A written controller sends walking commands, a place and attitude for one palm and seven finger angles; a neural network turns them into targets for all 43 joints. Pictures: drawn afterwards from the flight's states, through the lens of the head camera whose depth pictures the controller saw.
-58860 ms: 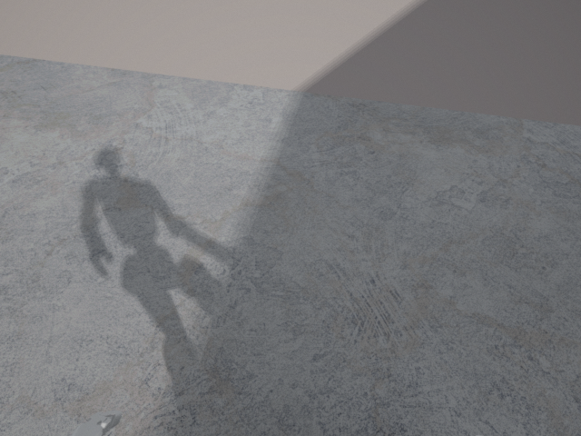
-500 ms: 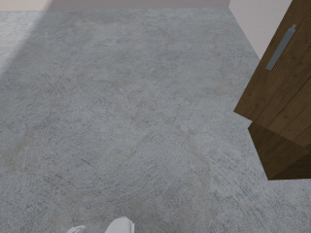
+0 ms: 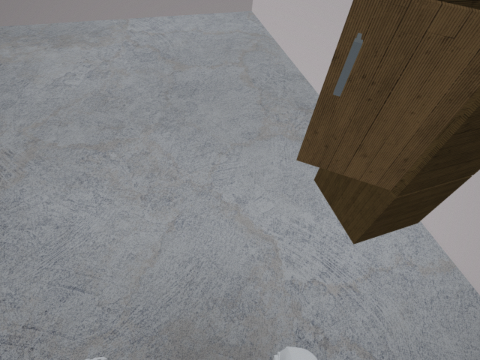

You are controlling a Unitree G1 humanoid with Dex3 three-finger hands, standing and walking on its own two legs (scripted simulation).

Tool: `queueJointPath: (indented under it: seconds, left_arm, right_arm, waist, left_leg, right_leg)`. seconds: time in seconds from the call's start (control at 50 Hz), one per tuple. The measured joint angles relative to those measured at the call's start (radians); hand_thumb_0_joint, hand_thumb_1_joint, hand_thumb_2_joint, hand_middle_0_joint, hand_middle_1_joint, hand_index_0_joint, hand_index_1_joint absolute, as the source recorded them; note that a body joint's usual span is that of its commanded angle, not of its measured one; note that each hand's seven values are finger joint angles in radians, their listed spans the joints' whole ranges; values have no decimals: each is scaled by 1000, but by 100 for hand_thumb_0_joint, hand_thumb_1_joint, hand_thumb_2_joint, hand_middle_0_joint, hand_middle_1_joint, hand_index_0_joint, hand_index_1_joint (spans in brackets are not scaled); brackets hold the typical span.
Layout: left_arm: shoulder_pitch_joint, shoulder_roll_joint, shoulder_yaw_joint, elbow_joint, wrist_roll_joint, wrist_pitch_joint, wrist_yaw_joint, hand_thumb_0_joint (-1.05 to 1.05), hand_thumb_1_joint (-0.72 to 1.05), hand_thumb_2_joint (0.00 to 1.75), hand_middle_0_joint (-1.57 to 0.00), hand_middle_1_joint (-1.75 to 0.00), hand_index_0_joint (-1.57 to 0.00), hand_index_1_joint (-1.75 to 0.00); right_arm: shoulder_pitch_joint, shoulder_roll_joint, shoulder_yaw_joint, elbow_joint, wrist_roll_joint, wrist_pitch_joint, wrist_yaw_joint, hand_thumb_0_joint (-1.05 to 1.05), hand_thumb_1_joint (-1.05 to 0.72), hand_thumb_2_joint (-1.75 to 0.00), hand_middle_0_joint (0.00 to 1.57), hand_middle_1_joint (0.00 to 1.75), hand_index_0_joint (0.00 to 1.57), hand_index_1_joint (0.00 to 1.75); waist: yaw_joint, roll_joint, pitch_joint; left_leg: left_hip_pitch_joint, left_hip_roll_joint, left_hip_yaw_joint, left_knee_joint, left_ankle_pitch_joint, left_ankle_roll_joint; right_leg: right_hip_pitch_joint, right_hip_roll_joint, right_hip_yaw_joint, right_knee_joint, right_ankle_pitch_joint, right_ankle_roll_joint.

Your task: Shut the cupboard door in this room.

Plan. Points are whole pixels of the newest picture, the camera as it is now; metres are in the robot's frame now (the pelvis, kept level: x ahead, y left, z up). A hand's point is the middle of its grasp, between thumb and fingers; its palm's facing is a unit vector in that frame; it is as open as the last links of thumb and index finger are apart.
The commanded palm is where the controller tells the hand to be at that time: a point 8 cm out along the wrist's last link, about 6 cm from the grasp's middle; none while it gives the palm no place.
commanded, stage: turn to face it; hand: left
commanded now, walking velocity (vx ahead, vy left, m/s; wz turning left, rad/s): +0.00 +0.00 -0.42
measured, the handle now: (347, 65) +0.80 -0.23 +0.08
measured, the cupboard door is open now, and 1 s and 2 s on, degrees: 51 51 51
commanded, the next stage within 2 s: take the last steps up to it in 0.30 s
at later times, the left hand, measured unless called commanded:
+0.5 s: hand out of the picture +0.12 +0.11 -0.17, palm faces -0.16 -0.97 -0.20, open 7.4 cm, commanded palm none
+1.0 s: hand (216, 299) +0.26 +0.06 -0.18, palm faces -0.37 -0.92 -0.15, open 7.4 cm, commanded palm none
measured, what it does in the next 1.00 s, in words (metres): walks ahead, turning right: right foot, then left foot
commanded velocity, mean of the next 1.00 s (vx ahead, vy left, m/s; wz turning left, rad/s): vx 0.19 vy -0.08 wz -0.21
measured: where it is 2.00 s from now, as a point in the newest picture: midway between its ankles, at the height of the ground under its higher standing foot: (289, 341)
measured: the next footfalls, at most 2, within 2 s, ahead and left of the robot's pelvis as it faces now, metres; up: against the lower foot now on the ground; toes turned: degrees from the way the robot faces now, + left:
right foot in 0.18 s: +0.01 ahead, -0.15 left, +0.00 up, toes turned -10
left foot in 0.60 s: +0.09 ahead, +0.06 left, +0.00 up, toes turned -6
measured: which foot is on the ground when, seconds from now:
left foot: down 0.00-0.18, up 0.20-0.58, down 0.60-1.00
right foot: up 0.00-0.16, down 0.18-0.60, up 0.62-1.00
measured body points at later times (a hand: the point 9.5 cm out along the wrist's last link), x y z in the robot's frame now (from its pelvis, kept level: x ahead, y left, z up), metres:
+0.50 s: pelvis +0.01 -0.05 +0.00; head +0.03 -0.06 +0.44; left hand +0.13 +0.17 -0.15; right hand +0.00 -0.30 -0.16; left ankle +0.02 +0.08 -0.69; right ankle -0.02 -0.15 -0.74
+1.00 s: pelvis +0.12 -0.09 +0.00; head +0.16 -0.09 +0.44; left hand +0.28 +0.11 -0.16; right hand -0.05 -0.28 -0.14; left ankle +0.05 +0.07 -0.74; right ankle +0.17 -0.27 -0.70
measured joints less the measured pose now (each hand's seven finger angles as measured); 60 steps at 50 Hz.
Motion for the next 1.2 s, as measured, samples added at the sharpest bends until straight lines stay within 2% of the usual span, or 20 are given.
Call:
queueJointPath:
  seconds: [0.12,0.18,0.2,0.26,0.3,0.36,0.48,0.58,0.62,0.64,0.68,0.74,0.8,0.9,1.02,1.08,1.1,1.12,1.16,1.2]
  left_arm:
    - [-40,-33,-21,-9,0,-8,0,1,91,90,-20,-29,-20,-30]
    - [-48,-46,-38,-24,0,-29,1,1,91,90,-20,-29,-20,-30]
    - [-50,-53,-41,-24,3,-44,6,1,90,90,-20,-29,-20,-30]
    - [-50,-88,-62,-16,-1,-63,22,0,90,90,-20,-29,-20,-30]
    - [-37,-101,-67,-9,-4,-66,31,0,90,90,-20,-29,-20,-30]
    - [-19,-107,-72,9,-7,-68,36,0,90,90,-20,-29,-20,-30]
    - [12,-112,-67,36,-4,-74,35,0,90,90,-21,-30,-20,-30]
    - [56,-90,-51,59,1,-73,23,0,91,90,-21,-30,-20,-30]
    - [83,-79,-44,71,-6,-65,18,0,90,90,-21,-30,-20,-30]
    - [90,-71,-40,82,-6,-56,15,0,90,90,-21,-30,-20,-30]
    - [99,-57,-35,98,4,-38,2,1,91,90,-20,-29,-20,-30]
    - [89,-41,-24,105,14,-33,-14,1,91,90,-20,-29,-20,-30]
    - [67,-30,-20,93,12,-40,-18,1,91,90,-20,-29,-20,-30]
    - [25,-28,-26,86,10,-42,-19,1,91,90,-20,-29,-20,-30]
    - [-51,-52,-48,90,3,-52,-23,1,91,90,-20,-29,-19,-30]
    - [-76,-61,-56,80,1,-87,-22,1,91,90,-20,-29,-20,-30]
    - [-83,-65,-54,78,3,-109,-16,1,91,90,-20,-29,-20,-30]
    - [-90,-74,-53,81,-1,-128,-7,1,91,90,-20,-29,-20,-30]
    - [-88,-93,-59,87,-9,-143,6,0,91,90,-20,-29,-20,-30]
    - [-67,-108,-66,98,-12,-142,16,0,91,90,-20,-29,-20,-30]
  right_arm:
    - [44,-31,-23,45,-5,10,10,0,-90,-90,21,30,20,30]
    - [74,-50,-33,63,1,17,15,0,-90,-90,21,30,20,30]
    - [77,-58,-37,71,4,24,16,0,-90,-90,21,30,20,30]
    - [58,-84,-44,89,9,60,10,0,-91,-90,20,30,20,30]
    - [44,-83,-44,91,8,64,11,0,-91,-90,20,30,19,30]
    - [27,-68,-40,82,7,56,17,0,-91,-90,20,30,19,30]
    - [11,-35,-33,77,4,47,18,0,-91,-90,20,30,19,30]
    - [10,-10,-23,76,1,21,19,0,-91,-90,20,30,19,30]
    - [17,-8,-17,66,-5,-9,15,0,-91,-90,20,30,20,30]
    - [16,-3,-13,64,-10,-20,12,0,-91,-90,20,30,20,30]
    - [33,5,-4,55,-14,-34,8,0,-91,-90,20,30,20,30]
    - [78,12,3,60,-14,-47,-1,0,-91,-90,20,30,20,30]
    - [122,18,8,85,-10,-53,-7,0,-91,-90,21,30,20,30]
    - [184,26,5,132,-8,-54,-5,0,-90,-90,21,30,20,30]
    - [238,27,-8,180,-15,-47,3,0,-90,-90,21,30,20,30]
    - [271,27,-12,208,-8,-38,9,0,-90,-90,21,30,20,30]
    - [270,29,-13,223,0,-31,14,0,-90,-90,21,30,20,30]
    - [253,27,-13,235,7,-19,16,0,-90,-90,21,30,20,30]
    - [210,21,-17,236,16,-3,18,0,-91,-90,21,30,20,30]
    - [164,16,-24,220,15,-1,18,0,-91,-90,20,30,20,30]
  waist:
    - [-37,36,3]
    - [-48,43,-10]
    - [-44,48,-14]
    - [-48,84,-6]
    - [-48,79,-7]
    - [-51,63,-13]
    - [-36,40,-33]
    - [-4,-2,-59]
    - [-6,-11,-73]
    - [-10,-22,-74]
    - [-18,-32,-72]
    - [-27,-30,-65]
    - [-25,-25,-49]
    - [-32,-19,-26]
    - [-75,-2,7]
    - [-86,8,8]
    - [-77,9,11]
    - [-72,17,22]
    - [-71,29,35]
    - [-64,29,28]
  left_leg:
    - [-15,37,60,56,-31,-24]
    - [-45,52,83,136,-70,-49]
    - [-73,53,67,199,-132,-64]
    - [-185,5,-85,462,-252,-83]
    - [-240,-23,-131,580,-215,-94]
    - [-284,-37,-168,623,-132,-109]
    - [-258,-42,-196,506,-110,-119]
    - [-125,-60,-153,214,-117,-101]
    - [-71,-64,-144,93,-57,-70]
    - [-71,-66,-133,109,-56,-44]
    - [-40,-59,-112,98,-70,-16]
    - [29,-44,-103,9,-49,-21]
    - [91,-29,-93,-74,-26,-30]
    - [168,-7,-59,-135,-38,-53]
    - [239,17,-26,-128,-107,-104]
    - [240,44,-30,-29,-185,-133]
    - [203,59,-40,81,-214,-118]
    - [143,60,-88,240,-252,-97]
    - [9,30,-169,531,-260,-59]
    - [-107,7,-182,680,-198,-44]
  right_leg:
    - [104,-1,-53,-265,-25,-27]
    - [205,8,-67,-488,99,-57]
    - [210,13,-60,-505,63,-69]
    - [200,35,-49,-488,49,-90]
    - [216,41,-33,-528,80,-93]
    - [241,50,-18,-593,117,-101]
    - [271,74,-13,-647,137,-106]
    - [274,80,4,-615,102,-100]
    - [235,87,16,-519,22,-98]
    - [198,86,22,-424,-38,-99]
    - [117,81,16,-224,-62,-97]
    - [8,57,3,-27,31,-80]
    - [-73,29,12,39,121,-63]
    - [-143,-14,5,-27,216,-49]
    - [-71,-24,-58,-342,205,-77]
    - [41,5,-84,-502,205,-112]
    - [52,11,-84,-502,234,-106]
    - [51,18,-89,-462,208,-106]
    - [89,25,-103,-454,153,-113]
    - [143,31,-109,-511,149,-116]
